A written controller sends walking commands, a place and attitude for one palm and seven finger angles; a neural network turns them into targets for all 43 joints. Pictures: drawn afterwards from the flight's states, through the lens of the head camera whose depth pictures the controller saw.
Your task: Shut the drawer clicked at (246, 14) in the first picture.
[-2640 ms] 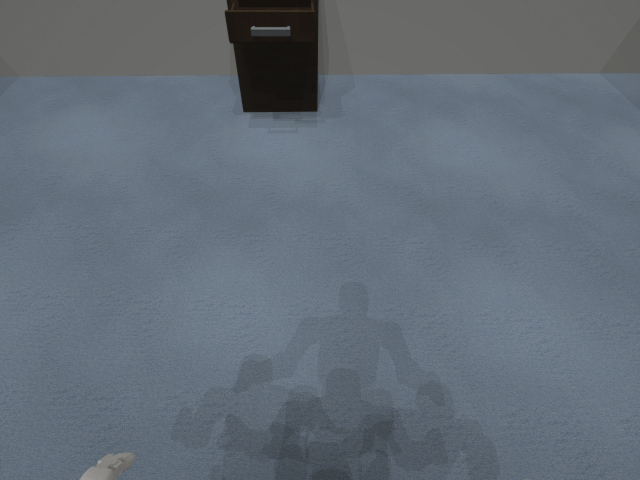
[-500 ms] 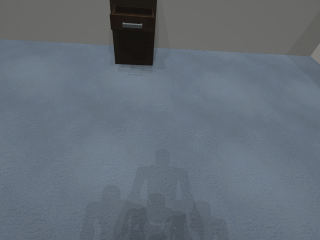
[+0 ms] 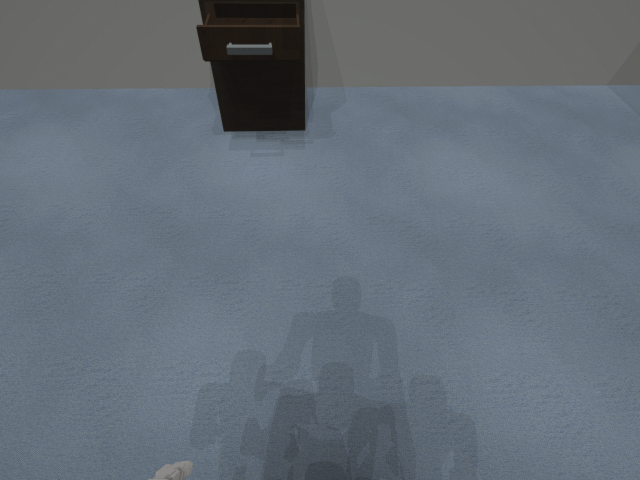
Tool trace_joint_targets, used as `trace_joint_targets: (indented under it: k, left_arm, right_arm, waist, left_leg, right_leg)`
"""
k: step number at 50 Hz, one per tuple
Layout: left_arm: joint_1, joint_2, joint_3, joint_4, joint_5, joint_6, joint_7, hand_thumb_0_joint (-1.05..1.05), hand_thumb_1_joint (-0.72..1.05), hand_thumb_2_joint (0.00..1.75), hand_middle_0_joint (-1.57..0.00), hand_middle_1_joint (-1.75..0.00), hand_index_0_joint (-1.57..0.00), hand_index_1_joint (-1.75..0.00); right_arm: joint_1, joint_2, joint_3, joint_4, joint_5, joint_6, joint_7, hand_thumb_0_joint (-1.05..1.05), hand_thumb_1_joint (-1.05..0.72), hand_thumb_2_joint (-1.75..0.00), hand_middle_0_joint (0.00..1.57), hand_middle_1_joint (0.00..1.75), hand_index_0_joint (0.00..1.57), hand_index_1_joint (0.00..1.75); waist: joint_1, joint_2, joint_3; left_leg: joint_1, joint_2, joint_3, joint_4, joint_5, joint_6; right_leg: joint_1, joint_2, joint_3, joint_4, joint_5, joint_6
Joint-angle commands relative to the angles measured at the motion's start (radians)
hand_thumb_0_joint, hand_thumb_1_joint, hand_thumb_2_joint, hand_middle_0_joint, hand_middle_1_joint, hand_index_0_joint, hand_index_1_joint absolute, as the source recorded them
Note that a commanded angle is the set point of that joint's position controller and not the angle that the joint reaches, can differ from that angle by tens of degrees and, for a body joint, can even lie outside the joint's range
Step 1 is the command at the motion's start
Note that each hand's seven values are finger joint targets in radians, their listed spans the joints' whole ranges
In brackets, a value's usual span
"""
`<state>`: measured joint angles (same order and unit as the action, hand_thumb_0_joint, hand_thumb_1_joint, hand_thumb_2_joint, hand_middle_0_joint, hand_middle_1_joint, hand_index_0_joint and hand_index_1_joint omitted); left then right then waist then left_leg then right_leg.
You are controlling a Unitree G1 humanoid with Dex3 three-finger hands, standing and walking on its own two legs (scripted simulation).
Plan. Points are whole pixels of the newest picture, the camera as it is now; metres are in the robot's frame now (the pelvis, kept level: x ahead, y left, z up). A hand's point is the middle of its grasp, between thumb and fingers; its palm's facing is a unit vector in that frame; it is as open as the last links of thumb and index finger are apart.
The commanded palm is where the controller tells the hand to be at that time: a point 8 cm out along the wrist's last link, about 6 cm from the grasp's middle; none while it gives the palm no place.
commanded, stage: walk to a spot facing it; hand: left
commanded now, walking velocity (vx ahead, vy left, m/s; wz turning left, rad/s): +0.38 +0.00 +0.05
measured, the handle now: (250, 47) +1.59 +0.29 -0.19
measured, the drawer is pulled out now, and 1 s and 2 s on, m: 0.25 0.25 0.25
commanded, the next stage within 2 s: none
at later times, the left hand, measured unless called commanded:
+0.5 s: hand out of the picture +0.14 +0.22 -0.16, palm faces +0.08 -0.99 -0.12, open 7.4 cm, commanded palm none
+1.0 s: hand (244, 263) +0.52 +0.16 -0.15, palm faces -0.04 -0.97 -0.22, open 7.3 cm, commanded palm none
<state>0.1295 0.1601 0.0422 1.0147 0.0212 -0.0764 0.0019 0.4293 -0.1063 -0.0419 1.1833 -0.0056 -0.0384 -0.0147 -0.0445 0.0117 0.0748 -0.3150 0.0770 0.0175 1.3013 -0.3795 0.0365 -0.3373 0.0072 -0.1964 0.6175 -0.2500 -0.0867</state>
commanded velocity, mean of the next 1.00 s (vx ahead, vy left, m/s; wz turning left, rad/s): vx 0.38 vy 0.00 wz -0.01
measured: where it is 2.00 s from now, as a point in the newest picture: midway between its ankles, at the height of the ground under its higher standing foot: (314, 303)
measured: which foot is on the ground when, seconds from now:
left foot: up 0.00-0.34, down 0.36-0.90, up 0.92-1.00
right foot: down 0.00-0.38, up 0.40-0.88, down 0.90-1.00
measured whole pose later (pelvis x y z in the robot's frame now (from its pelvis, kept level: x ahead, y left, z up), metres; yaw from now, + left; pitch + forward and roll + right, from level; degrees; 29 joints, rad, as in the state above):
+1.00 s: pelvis +0.41 -0.02 +0.00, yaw -2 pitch -2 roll +1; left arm 0.13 0.15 0.05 1.01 0.02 -0.07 -0.01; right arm 0.43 -0.13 -0.05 1.18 -0.01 -0.02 0.01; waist -0.05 0.04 0.08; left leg -0.29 0.10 0.07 1.15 -0.42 0.01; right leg -0.36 -0.05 -0.17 0.62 -0.23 -0.06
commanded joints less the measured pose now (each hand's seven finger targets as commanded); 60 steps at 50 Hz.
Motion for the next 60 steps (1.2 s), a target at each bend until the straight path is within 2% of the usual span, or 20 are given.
trace_joint_targets:
  k: [1, 5, 13, 15, 16, 17, 19, 20, 23, 26, 31, 39, 41, 43, 44, 45, 46, 49, 53, 60]
  left_arm:
    - [0.145, 0.079, 0.011, 0.019, 0.001, -0.007, 0.011, 0.00, 0.90, 0.90, -0.20, -0.30, -0.20, -0.30]
    - [0.168, 0.091, 0.016, 0.024, 0.003, -0.015, 0.009, 0.00, 0.90, 0.90, -0.20, -0.30, -0.20, -0.30]
    - [0.326, 0.145, 0.020, 0.075, 0.005, -0.014, 0.008, 0.00, 0.90, 0.90, -0.20, -0.30, -0.20, -0.30]
    - [0.332, 0.150, 0.023, 0.083, 0.005, -0.009, 0.009, 0.00, 0.90, 0.90, -0.20, -0.30, -0.20, -0.30]
    - [0.317, 0.154, 0.024, 0.084, 0.002, -0.009, 0.009, 0.00, 0.90, 0.90, -0.20, -0.30, -0.20, -0.30]
    - [0.305, 0.146, 0.024, 0.079, -0.003, -0.007, 0.008, 0.00, 0.90, 0.90, -0.20, -0.30, -0.20, -0.30]
    - [0.304, 0.075, 0.007, 0.030, -0.011, -0.011, -0.005, 0.00, 0.90, 0.90, -0.20, -0.30, -0.20, -0.30]
    - [0.251, 0.114, 0.018, 0.024, -0.004, -0.006, 0.001, 0.00, 0.90, 0.90, -0.20, -0.30, -0.20, -0.30]
    - [0.193, 0.077, 0.024, 0.044, 0.003, 0.011, -0.014, 0.00, 0.90, 0.90, -0.20, -0.30, -0.20, -0.30]
    - [0.262, 0.014, 0.024, 0.064, 0.012, 0.047, -0.012, 0.00, 0.90, 0.90, -0.20, -0.30, -0.20, -0.30]
    - [0.176, 0.027, 0.028, 0.020, 0.013, 0.069, -0.022, 0.00, 0.90, 0.90, -0.20, -0.30, -0.20, -0.30]
    - [-0.061, 0.042, 0.025, -0.070, 0.005, 0.054, -0.030, 0.00, 0.90, 0.90, -0.20, -0.30, -0.20, -0.30]
    - [-0.038, 0.054, 0.029, -0.070, 0.005, 0.045, -0.030, 0.00, 0.90, 0.90, -0.20, -0.30, -0.20, -0.30]
    - [0.145, 0.095, 0.042, -0.013, 0.009, 0.031, -0.027, 0.00, 0.90, 0.90, -0.20, -0.30, -0.20, -0.30]
    - [0.309, 0.154, 0.058, 0.039, 0.017, 0.016, -0.021, 0.00, 0.90, 0.90, -0.20, -0.30, -0.20, -0.30]
    - [0.429, 0.279, 0.090, 0.068, 0.018, 0.007, -0.006, 0.00, 0.90, 0.90, -0.20, -0.30, -0.20, -0.30]
    - [0.450, 0.308, 0.085, 0.075, -0.007, 0.011, -0.001, 0.00, 0.90, 0.90, -0.20, -0.30, -0.20, -0.30]
    - [0.209, 0.178, 0.050, 0.014, -0.007, 0.008, 0.005, 0.00, 0.90, 0.90, -0.20, -0.30, -0.20, -0.30]
    - [0.174, 0.095, 0.021, 0.023, 0.001, -0.006, 0.009, 0.00, 0.90, 0.90, -0.20, -0.30, -0.20, -0.30]
    - [0.268, 0.107, 0.018, 0.060, 0.002, -0.022, 0.010, 0.00, 0.90, 0.90, -0.20, -0.30, -0.20, -0.30]
  right_arm:
    - [0.055, -0.035, -0.006, -0.070, -0.020, 0.011, 0.006, 0.00, -0.90, -0.90, 0.20, 0.30, 0.20, 0.30]
    - [-0.039, -0.053, -0.014, -0.124, -0.021, 0.023, 0.023, 0.00, -0.90, -0.90, 0.20, 0.30, 0.20, 0.30]
    - [-0.334, -0.082, -0.006, -0.232, -0.017, -0.012, 0.050, 0.00, -0.90, -0.90, 0.20, 0.30, 0.20, 0.30]
    - [-0.319, -0.099, -0.009, -0.229, -0.018, -0.020, 0.045, 0.00, -0.90, -0.90, 0.20, 0.30, 0.20, 0.30]
    - [-0.241, -0.119, -0.014, -0.206, -0.020, -0.025, 0.038, 0.00, -0.90, -0.90, 0.20, 0.30, 0.20, 0.30]
    - [-0.101, -0.161, -0.025, -0.163, -0.025, -0.033, 0.029, 0.00, -0.90, -0.90, 0.20, 0.30, 0.20, 0.30]
    - [0.132, -0.344, -0.067, -0.109, -0.025, -0.033, 0.010, 0.00, -0.90, -0.90, 0.20, 0.30, 0.20, 0.30]
    - [0.091, -0.313, -0.058, -0.109, -0.017, -0.024, 0.004, 0.00, -0.90, -0.90, 0.20, 0.30, 0.20, 0.30]
    - [-0.077, -0.184, -0.025, -0.145, -0.015, -0.044, -0.003, 0.00, -0.90, -0.90, 0.20, 0.30, 0.20, 0.30]
    - [-0.083, -0.131, -0.018, -0.134, -0.013, -0.056, -0.008, 0.00, -0.90, -0.90, 0.20, 0.30, 0.20, 0.30]
    - [-0.049, -0.144, -0.018, -0.124, -0.007, -0.059, -0.009, 0.00, -0.90, -0.90, 0.20, 0.30, 0.20, 0.30]
    - [0.050, -0.175, -0.027, -0.069, -0.023, -0.046, -0.004, 0.00, -0.90, -0.90, 0.20, 0.30, 0.20, 0.30]
    - [0.042, -0.187, -0.029, -0.067, -0.027, -0.042, -0.004, 0.00, -0.90, -0.90, 0.20, 0.30, 0.20, 0.30]
    - [0.017, -0.196, -0.031, -0.066, -0.023, -0.036, -0.002, 0.00, -0.90, -0.90, 0.20, 0.30, 0.20, 0.30]
    - [0.019, -0.179, -0.028, -0.069, -0.016, -0.038, 0.005, 0.00, -0.90, -0.90, 0.20, 0.30, 0.20, 0.30]
    - [0.061, -0.105, -0.013, -0.097, -0.004, -0.042, 0.012, 0.00, -0.90, -0.90, 0.20, 0.30, 0.20, 0.30]
    - [-0.005, -0.132, -0.010, -0.132, -0.003, -0.035, 0.012, 0.00, -0.90, -0.90, 0.20, 0.30, 0.20, 0.30]
    - [-0.073, -0.110, -0.024, -0.124, -0.009, -0.023, 0.014, 0.00, -0.90, -0.90, 0.20, 0.30, 0.20, 0.30]
    - [-0.006, -0.064, -0.025, -0.089, -0.023, 0.019, 0.022, 0.00, -0.90, -0.90, 0.20, 0.30, 0.20, 0.30]
    - [-0.202, -0.092, -0.028, -0.180, -0.021, 0.023, 0.042, 0.00, -0.90, -0.90, 0.20, 0.30, 0.20, 0.30]
  waist:
    - [0.001, -0.063, 0.037]
    - [-0.007, -0.101, 0.037]
    - [0.093, -0.073, 0.020]
    - [0.076, -0.076, 0.001]
    - [0.033, -0.053, -0.040]
    - [-0.028, -0.010, -0.122]
    - [-0.090, 0.322, -0.266]
    - [-0.080, 0.194, -0.214]
    - [0.000, 0.026, -0.033]
    - [0.054, 0.093, -0.017]
    - [0.059, 0.097, 0.039]
    - [0.003, 0.112, 0.099]
    - [0.019, 0.102, 0.070]
    - [0.109, 0.011, -0.033]
    - [0.176, -0.087, -0.132]
    - [0.194, -0.374, -0.252]
    - [0.190, -0.303, -0.264]
    - [0.092, -0.130, -0.067]
    - [0.014, -0.104, -0.015]
    - [0.047, -0.085, 0.034]
  left_leg:
    - [-0.180, 0.083, -0.028, -0.023, 0.107, -0.022]
    - [-0.209, 0.099, 0.015, -0.211, 0.205, -0.059]
    - [-0.205, 0.048, 0.094, -0.623, 0.184, -0.043]
    - [-0.115, 0.020, 0.117, -0.694, 0.142, -0.026]
    - [0.007, -0.009, 0.138, -0.754, 0.155, -0.017]
    - [0.230, -0.004, 0.115, -0.823, 0.212, 0.004]
    - [0.602, 0.401, -0.432, -0.979, 0.345, 0.168]
    - [0.526, 0.402, -0.390, -1.003, 0.278, 0.189]
    - [0.247, 0.305, -0.182, -1.067, 0.320, 0.110]
    - [0.155, 0.226, -0.018, -1.106, 0.345, 0.075]
    - [0.182, 0.211, 0.031, -1.167, 0.302, 0.102]
    - [0.249, 0.240, 0.058, -1.127, 0.332, 0.109]
    - [0.242, 0.249, 0.056, -1.070, 0.349, 0.099]
    - [0.198, 0.195, 0.112, -0.827, 0.477, 0.062]
    - [0.080, 0.129, 0.155, -0.576, 0.418, 0.025]
    - [-0.201, -0.008, 0.192, -0.231, -0.074, -0.023]
    - [-0.298, -0.033, 0.052, -0.042, -0.195, -0.016]
    - [-0.309, 0.081, -0.023, 0.024, 0.047, -0.017]
    - [-0.218, 0.083, 0.008, -0.101, 0.165, -0.044]
    - [-0.342, 0.098, 0.022, -0.341, 0.241, -0.066]
  right_leg:
    - [-0.048, -0.305, 0.283, -0.441, -0.009, -0.063]
    - [-0.049, -0.261, 0.199, -0.477, 0.011, -0.065]
    - [0.256, -0.284, 0.205, -0.378, 0.273, -0.069]
    - [0.280, -0.285, 0.198, -0.308, 0.373, -0.061]
    - [0.267, -0.260, 0.162, -0.201, 0.460, -0.045]
    - [0.189, -0.210, 0.103, -0.005, 0.473, -0.009]
    - [-0.255, -0.012, 0.063, 0.553, -0.312, 0.077]
    - [-0.298, -0.064, 0.149, 0.643, -0.310, 0.060]
    - [-0.281, -0.149, 0.183, 0.647, -0.104, 0.078]
    - [-0.227, -0.146, 0.171, 0.594, 0.000, 0.099]
    - [-0.325, -0.167, 0.159, 0.475, 0.108, 0.125]
    - [-0.241, -0.138, 0.092, 0.073, 0.076, 0.098]
    - [-0.136, -0.113, 0.081, 0.020, 0.043, 0.078]
    - [0.134, -0.057, 0.046, -0.080, 0.056, 0.056]
    - [0.367, -0.112, 0.121, -0.116, 0.030, 0.030]
    - [0.592, -0.406, 0.532, -0.236, 0.000, -0.060]
    - [0.576, -0.477, 0.707, -0.354, 0.017, -0.104]
    - [0.239, -0.404, 0.487, -0.407, -0.096, -0.058]
    - [0.059, -0.297, 0.239, -0.466, -0.037, -0.018]
    - [0.176, -0.309, 0.195, -0.513, 0.002, -0.058]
